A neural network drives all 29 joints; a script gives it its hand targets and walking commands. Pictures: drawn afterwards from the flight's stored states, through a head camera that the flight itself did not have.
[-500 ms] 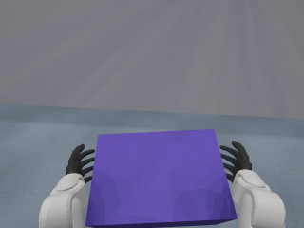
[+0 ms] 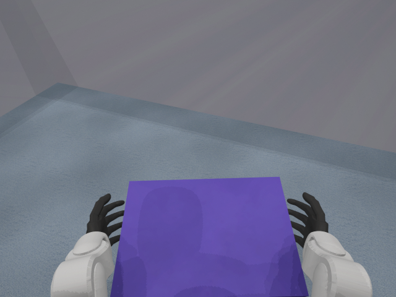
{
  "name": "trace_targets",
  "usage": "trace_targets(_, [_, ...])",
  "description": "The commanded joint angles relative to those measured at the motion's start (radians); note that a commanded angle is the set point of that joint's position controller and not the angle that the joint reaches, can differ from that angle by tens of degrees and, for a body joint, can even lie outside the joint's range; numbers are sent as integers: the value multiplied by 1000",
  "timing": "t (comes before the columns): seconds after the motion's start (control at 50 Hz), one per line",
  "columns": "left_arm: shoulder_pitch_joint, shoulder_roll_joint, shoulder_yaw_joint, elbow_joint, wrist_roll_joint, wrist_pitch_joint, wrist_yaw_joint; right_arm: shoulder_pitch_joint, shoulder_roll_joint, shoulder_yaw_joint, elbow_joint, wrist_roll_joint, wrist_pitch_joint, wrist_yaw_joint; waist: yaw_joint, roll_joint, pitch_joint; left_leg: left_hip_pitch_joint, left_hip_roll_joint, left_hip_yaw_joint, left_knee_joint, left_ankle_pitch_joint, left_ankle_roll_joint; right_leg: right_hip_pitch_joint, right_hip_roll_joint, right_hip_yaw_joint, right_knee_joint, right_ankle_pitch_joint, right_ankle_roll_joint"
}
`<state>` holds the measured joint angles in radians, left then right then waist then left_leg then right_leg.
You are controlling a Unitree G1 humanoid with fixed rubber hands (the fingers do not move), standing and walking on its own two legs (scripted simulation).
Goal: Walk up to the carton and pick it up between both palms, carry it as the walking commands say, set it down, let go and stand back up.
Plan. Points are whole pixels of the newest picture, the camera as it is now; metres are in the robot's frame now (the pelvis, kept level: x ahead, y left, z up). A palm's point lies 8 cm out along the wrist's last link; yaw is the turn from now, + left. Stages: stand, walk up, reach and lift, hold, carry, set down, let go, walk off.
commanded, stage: carry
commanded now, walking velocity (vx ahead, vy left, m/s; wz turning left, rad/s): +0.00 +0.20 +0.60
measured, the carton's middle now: (206, 243) +0.25 -0.01 +0.01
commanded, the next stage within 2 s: none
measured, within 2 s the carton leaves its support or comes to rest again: neither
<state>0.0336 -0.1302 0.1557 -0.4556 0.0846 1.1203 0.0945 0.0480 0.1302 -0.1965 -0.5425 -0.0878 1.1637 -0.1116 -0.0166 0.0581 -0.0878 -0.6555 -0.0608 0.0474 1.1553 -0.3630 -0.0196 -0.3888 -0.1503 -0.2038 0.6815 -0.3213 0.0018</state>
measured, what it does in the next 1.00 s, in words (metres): steps to the left, turning left: left foot, then right foot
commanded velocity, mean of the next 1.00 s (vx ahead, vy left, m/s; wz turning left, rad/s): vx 0.00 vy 0.12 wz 0.35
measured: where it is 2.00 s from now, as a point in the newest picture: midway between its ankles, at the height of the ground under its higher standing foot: outside the picture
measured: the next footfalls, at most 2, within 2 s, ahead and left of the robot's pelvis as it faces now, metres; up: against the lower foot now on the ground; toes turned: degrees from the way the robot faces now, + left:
left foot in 0.20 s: +0.04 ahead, +0.24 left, +0.00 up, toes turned +13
right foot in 0.48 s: +0.00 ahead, +0.10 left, +0.00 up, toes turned +7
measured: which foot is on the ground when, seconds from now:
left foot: up 0.00-0.18, down 0.20-0.50, up 0.52-0.78, down 0.80-1.00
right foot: down 0.00-0.20, up 0.22-0.46, down 0.48-0.80, up 0.82-1.00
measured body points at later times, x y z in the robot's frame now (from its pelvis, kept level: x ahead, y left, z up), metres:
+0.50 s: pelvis -0.07 +0.17 -0.02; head -0.05 +0.14 +0.43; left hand +0.13 +0.41 +0.07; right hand +0.23 +0.05 +0.04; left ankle +0.01 +0.23 -0.72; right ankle -0.04 +0.09 -0.73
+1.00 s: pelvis -0.16 +0.31 -0.01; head -0.16 +0.31 +0.44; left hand -0.05 +0.59 +0.06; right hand +0.15 +0.27 +0.06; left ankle -0.16 +0.43 -0.72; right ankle -0.10 +0.22 -0.70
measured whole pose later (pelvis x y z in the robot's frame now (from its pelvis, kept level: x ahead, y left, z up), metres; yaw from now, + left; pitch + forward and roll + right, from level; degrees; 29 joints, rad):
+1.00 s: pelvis -0.16 +0.31 -0.01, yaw +29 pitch +3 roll +2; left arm 0.00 -0.13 0.17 -0.49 0.08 1.16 0.13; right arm -0.01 0.13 -0.21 -0.49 -0.07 1.14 -0.10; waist 0.03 -0.03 -0.04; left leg -0.48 -0.01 0.08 0.67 -0.24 0.03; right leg -0.50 -0.12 -0.13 0.92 -0.50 0.09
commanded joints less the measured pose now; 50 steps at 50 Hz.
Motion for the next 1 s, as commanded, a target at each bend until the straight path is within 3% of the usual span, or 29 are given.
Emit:
trace_targets(0.0, [-399,-734,-676,-98,-348,14,-215,-530,725,873,-106,396,15,226,12,-319,-201,-29,76,-6,-74,19,-33,255,-240,101,-215,572,-38])
trace_targets(0.02, [-437,-767,-694,-91,-355,17,-203,-539,745,860,-100,401,12,224,22,-257,-216,2,74,20,-143,-12,-33,273,-260,113,-196,595,-60])
trace_targets(0.12, [-446,-694,-699,-112,-330,59,-178,-460,715,790,19,381,62,222,15,-335,-205,190,26,149,-547,-5,-5,222,-283,25,-128,429,5])
trace_targets(0.16, [-417,-712,-699,-77,-314,71,-177,-459,703,771,9,375,55,229,-7,-97,-234,399,92,-6,-750,115,34,31,-204,-5,70,112,63])
trace_targets(0.18, [-389,-673,-686,-57,-303,85,-173,-427,648,753,13,376,60,228,0,268,-195,483,331,-352,-793,521,111,-212,-72,-40,297,-318,110])
trace_targets(0.2, [-435,-700,-700,-59,-314,81,-179,-465,668,738,4,386,48,233,5,402,-193,474,415,-548,-784,735,196,-362,14,23,497,-479,139])
trace_targets(0.22, [-491,-762,-749,-94,-354,64,-190,-468,734,750,-15,390,45,241,9,186,-171,434,341,-414,-711,782,214,-322,-12,101,577,-421,127])
trace_targets(0.24, [-550,-797,-766,-127,-383,45,-199,-488,763,762,-7,382,37,243,10,115,-238,497,279,-297,-654,724,182,-315,-11,127,547,-326,111])
trace_targets(0.3, [-576,-913,-807,-184,-418,27,-219,-549,871,784,-92,414,-6,254,2,156,-338,466,212,-220,-625,443,195,-240,-11,128,506,-162,107])
trace_targets(0.42, [-526,-803,-795,-203,-415,17,-214,-453,789,808,-100,385,-16,227,7,86,-317,294,266,-401,-787,270,200,36,64,117,125,-173,50])
trace_targets(0.44, [-465,-782,-748,-145,-388,15,-217,-467,779,835,-85,390,-9,228,22,18,-337,242,231,-353,-787,276,154,178,72,100,-69,-148,24])
trace_targets(0.46, [-410,-800,-743,-112,-384,20,-223,-519,745,842,-143,400,-10,221,51,1,-349,115,147,-260,-770,291,2,401,30,117,-334,-107,-11])
trace_targets(0.48, [-435,-781,-719,-110,-377,22,-227,-498,765,850,-139,409,2,216,32,-411,-315,-34,52,-128,-463,41,-15,471,-339,489,-464,-94,-54])
trace_targets(0.5, [-339,-803,-693,-62,-366,1,-226,-614,738,918,-246,434,0,229,42,-702,-249,-138,-5,-21,-98,-217,-24,338,-569,698,-469,197,-261])
trace_targets(0.52, [-364,-799,-674,-58,-344,0,-224,-641,761,925,-201,438,4,233,25,-479,-145,-97,85,-142,121,-150,-16,218,-491,587,-411,387,-270])
trace_targets(0.54, [-441,-820,-706,-112,-360,0,-225,-636,780,884,-150,440,-3,231,24,-168,-115,-104,72,-118,81,-68,-9,238,-374,358,-355,461,-162])
trace_targets(0.56, [-457,-802,-697,-109,-366,2,-223,-547,797,872,-86,424,6,230,11,-186,-158,-88,75,-94,58,-8,-20,254,-300,211,-302,472,-87])
trace_targets(0.58, [-461,-787,-715,-137,-374,3,-221,-538,774,884,-110,422,10,236,12,-177,-166,-61,96,-87,14,20,-15,258,-289,168,-279,525,-75])
trace_targets(0.62, [-486,-745,-703,-175,-365,5,-202,-544,777,874,-86,431,15,229,13,-310,-182,33,72,-12,-174,9,-23,255,-211,53,-196,615,-23])
trace_targets(0.68, [-362,-701,-679,-104,-338,40,-189,-487,717,835,-69,404,33,203,28,-335,-230,121,16,115,-400,-79,-32,259,-216,60,-173,507,-25])
trace_targets(0.72, [-377,-685,-703,-99,-333,62,-181,-461,701,808,-39,396,49,204,13,-329,-211,221,18,152,-640,68,-25,252,-210,13,-124,401,5])
trace_targets(0.74, [-356,-700,-701,-77,-331,67,-181,-425,703,790,-26,397,54,205,10,-219,-251,366,14,142,-736,159,-10,178,-175,-16,-34,313,56])
trace_targets(0.76, [-376,-660,-693,-102,-316,67,-178,-396,708,792,14,389,60,217,0,-79,-250,524,164,-17,-761,321,18,18,-136,-12,70,101,89])
trace_targets(0.78, [-394,-681,-682,-86,-322,74,-181,-438,698,775,-17,389,57,215,-4,175,-269,660,425,-367,-777,779,94,-229,-17,-36,256,-289,127])
trace_targets(0.8, [-444,-704,-710,-105,-349,75,-183,-415,716,743,12,384,55,217,5,260,-276,623,477,-398,-693,1042,175,-265,-10,34,370,-414,140])
trace_targets(0.82, [-461,-745,-742,-135,-367,64,-187,-422,766,758,-5,408,42,218,2,244,-263,605,411,-316,-638,1068,186,-259,-3,89,374,-382,120])
trace_targets(0.84, [-519,-833,-784,-98,-400,67,-215,-534,795,757,-73,393,21,217,-1,167,-247,559,354,-266,-650,949,165,-250,9,99,359,-342,117])
trace_targets(0.9, [-621,-914,-836,-205,-453,30,-229,-543,892,755,-101,406,-20,237,5,187,-343,498,297,-156,-669,494,176,-155,9,101,367,-198,99])
trace_targets(0.98, [-529,-831,-804,-209,-428,15,-226,-486,858,799,-97,410,-34,227,25,110,-356,324,309,-195,-725,189,160,126,30,106,-17,-42,47])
